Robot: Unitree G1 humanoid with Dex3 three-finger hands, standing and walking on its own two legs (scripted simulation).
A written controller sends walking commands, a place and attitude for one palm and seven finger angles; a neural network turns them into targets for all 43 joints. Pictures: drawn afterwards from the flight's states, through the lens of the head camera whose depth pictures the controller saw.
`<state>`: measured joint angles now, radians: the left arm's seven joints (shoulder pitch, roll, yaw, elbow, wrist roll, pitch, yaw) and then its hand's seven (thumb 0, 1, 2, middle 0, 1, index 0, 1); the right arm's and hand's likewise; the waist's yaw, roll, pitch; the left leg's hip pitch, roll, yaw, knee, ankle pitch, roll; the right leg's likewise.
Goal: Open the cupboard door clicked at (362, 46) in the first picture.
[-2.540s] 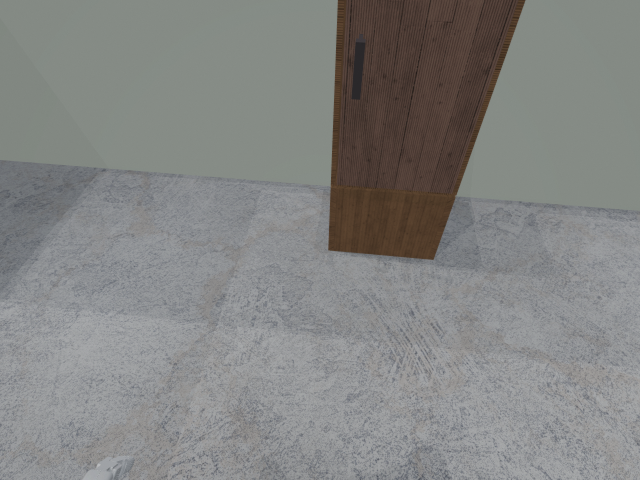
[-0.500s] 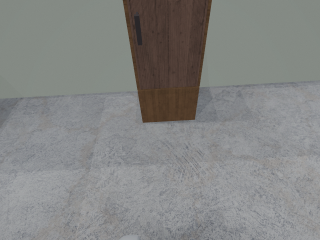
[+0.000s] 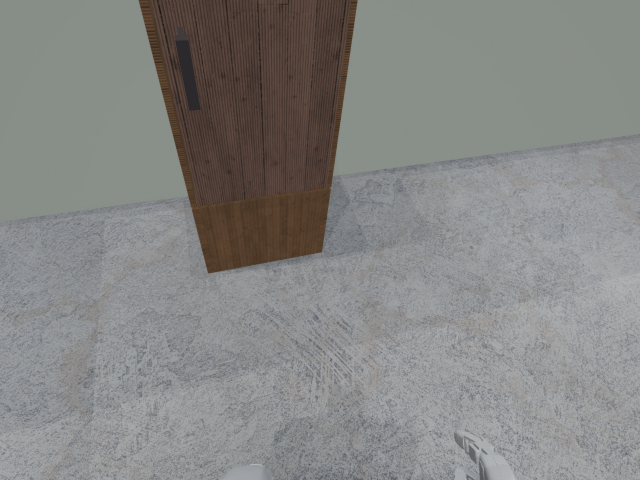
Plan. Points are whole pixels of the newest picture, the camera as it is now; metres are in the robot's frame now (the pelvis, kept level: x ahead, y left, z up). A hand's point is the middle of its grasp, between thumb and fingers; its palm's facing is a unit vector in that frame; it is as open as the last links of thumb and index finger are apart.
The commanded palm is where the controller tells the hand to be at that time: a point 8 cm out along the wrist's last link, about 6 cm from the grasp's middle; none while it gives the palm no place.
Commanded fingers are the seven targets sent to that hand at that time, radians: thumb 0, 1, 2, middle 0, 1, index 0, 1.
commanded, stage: walk to a spot facing it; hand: left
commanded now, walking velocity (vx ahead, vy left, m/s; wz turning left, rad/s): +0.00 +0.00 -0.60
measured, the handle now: (187, 69) +0.81 +0.39 +0.05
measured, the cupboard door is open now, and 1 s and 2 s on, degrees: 0 0 0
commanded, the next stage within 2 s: none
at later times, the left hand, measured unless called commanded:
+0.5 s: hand (223, 384) +0.26 +0.18 -0.15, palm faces -0.33 -0.93 -0.15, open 7.4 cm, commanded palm none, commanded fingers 0.00 0.90 0.90 -0.20 -0.30 -0.20 -0.30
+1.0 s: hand (219, 361) +0.30 +0.20 -0.17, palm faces -0.49 -0.85 -0.22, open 7.4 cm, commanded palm none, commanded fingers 0.00 0.90 0.90 -0.20 -0.30 -0.20 -0.30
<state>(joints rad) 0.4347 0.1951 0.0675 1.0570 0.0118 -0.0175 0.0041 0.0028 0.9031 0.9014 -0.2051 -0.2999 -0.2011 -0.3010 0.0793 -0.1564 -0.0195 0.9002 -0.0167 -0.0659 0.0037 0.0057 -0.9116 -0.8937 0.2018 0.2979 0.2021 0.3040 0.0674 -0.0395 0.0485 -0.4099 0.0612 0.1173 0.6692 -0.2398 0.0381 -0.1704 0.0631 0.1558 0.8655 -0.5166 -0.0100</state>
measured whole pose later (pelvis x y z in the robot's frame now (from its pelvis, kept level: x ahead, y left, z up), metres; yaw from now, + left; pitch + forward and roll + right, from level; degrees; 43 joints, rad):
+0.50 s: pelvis +0.09 +0.05 +0.01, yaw -18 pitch -1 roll -1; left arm 0.10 0.19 0.08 0.91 0.03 0.09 -0.03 0.00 0.91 0.90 -0.20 -0.30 -0.19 -0.30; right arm 0.36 -0.16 -0.05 1.03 -0.03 -0.02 -0.03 0.00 -0.91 -0.89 0.20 0.30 0.20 0.30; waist -0.06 -0.02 0.09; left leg -0.11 0.09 0.44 0.53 -0.40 0.07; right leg -0.49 -0.08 -0.08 0.94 -0.31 0.06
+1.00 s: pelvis +0.13 +0.06 +0.00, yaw -35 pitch +0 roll -1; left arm 0.21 0.24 0.09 0.92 0.02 0.06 0.00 0.00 0.90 0.90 -0.21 -0.30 -0.20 -0.30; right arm 0.09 -0.20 -0.05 0.85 -0.01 0.00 -0.02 0.00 -0.91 -0.89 0.20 0.30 0.20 0.30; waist 0.03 -0.04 0.06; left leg -0.33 0.05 0.06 0.64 -0.29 -0.04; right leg -0.36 0.03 0.09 0.63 -0.27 0.03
